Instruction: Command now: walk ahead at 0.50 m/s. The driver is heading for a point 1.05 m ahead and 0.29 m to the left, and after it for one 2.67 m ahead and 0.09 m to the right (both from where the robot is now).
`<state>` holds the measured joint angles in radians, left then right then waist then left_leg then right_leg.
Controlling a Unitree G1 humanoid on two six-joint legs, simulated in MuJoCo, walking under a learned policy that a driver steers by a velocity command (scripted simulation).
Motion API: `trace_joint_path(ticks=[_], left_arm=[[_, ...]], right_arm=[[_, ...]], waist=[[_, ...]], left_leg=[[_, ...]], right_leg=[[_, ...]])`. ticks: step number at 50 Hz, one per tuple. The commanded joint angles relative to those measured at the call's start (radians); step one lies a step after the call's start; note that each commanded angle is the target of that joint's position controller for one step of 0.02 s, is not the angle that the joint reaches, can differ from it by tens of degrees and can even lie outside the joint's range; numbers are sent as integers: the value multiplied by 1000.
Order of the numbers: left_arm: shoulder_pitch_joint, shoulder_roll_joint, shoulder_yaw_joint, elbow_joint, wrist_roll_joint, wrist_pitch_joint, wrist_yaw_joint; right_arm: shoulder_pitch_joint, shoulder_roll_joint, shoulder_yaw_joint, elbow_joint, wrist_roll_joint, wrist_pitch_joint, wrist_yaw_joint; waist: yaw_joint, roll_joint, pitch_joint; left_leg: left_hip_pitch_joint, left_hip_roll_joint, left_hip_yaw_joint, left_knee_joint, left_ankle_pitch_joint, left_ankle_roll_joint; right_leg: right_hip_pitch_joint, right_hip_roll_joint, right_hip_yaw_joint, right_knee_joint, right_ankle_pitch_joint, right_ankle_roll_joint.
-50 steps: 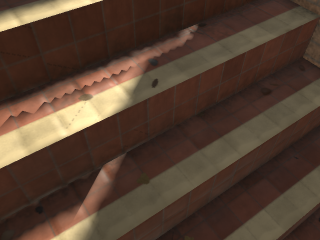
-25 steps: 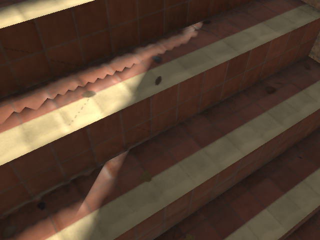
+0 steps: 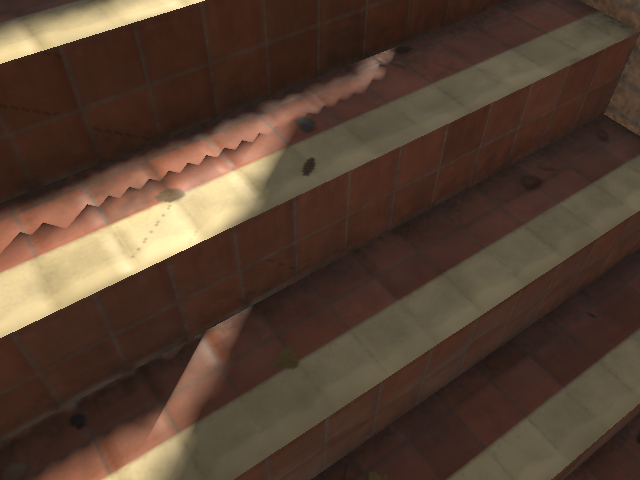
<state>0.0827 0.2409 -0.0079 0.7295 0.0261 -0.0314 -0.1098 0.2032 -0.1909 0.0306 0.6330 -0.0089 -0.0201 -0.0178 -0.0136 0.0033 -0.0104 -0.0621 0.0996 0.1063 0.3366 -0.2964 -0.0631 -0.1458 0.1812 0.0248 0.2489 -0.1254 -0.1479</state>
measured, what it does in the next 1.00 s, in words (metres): stands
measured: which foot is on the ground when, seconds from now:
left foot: down 0.00-1.00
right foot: down 0.00-1.00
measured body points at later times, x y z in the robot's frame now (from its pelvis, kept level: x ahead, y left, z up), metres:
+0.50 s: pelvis +0.00 +0.00 +0.00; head +0.02 +0.00 +0.45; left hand +0.18 +0.23 -0.10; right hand +0.16 -0.23 -0.10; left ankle -0.08 +0.14 -0.74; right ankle -0.01 -0.03 -0.74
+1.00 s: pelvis +0.00 +0.00 +0.00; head +0.02 +0.00 +0.45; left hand +0.19 +0.23 -0.10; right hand +0.16 -0.22 -0.10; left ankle -0.08 +0.15 -0.74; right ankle -0.01 -0.03 -0.74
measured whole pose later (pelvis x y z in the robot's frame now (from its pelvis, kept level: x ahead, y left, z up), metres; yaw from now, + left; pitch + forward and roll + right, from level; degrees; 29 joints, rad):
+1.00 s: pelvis +0.00 +0.00 +0.00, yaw +0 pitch +2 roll -1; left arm 0.08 0.24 0.00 0.72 0.03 -0.03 -0.10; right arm 0.21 -0.19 0.03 0.62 -0.01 -0.02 -0.02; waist 0.00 0.00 0.00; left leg -0.07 0.10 0.10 0.34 -0.30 -0.07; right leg -0.15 0.18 0.02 0.25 -0.13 -0.15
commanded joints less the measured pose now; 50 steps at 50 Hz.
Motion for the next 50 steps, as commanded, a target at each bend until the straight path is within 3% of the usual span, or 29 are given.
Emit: trace_joint_path(ticks=[1, 14, 16, 17, 20, 37, 50], left_arm=[[-63, 102, 25, -79, -1, -16, 1], [-61, 101, 24, -82, 0, -18, 5], [-62, 105, 28, -87, 5, -13, 17], [-56, 102, 24, -82, 1, -16, 8], [-59, 104, 29, -86, 4, -13, 18], [-51, 109, 33, -80, 2, -12, 16], [-64, 103, 32, -85, 3, -11, 14]], right_arm=[[-28, -89, -25, -76, 0, -16, -2], [-33, -95, -24, -74, 0, -17, -3], [-32, -91, -23, -79, 4, -19, -4], [-37, -92, -23, -78, 1, -17, -4], [-30, -90, -24, -83, 4, -18, -5], [-17, -85, -25, -88, 5, -14, -5], [-22, -84, -25, -88, 3, -17, -4]], waist=[[2, 19, -83], [2, 16, -81], [12, 16, -64], [5, 17, -78], [12, 13, -74], [9, 13, -92], [9, 19, -84]], left_leg=[[-7, 85, -65, -34, 69, 38], [-8, 85, -65, -38, 56, 38], [-12, 83, -67, -36, 37, 34], [-3, 86, -66, -35, 54, 39], [-7, 82, -66, -29, 40, 34], [-2, 80, -62, -9, 51, 33], [-3, 84, -66, -25, 60, 33]], right_leg=[[69, -262, 171, 3, 372, 81], [69, -260, 174, -1, 352, 81], [53, -261, 173, -9, 311, 91], [59, -260, 177, -7, 341, 84], [59, -262, 175, -8, 331, 92], [74, -267, 177, 3, 412, 94], [65, -262, 169, 3, 369, 89]])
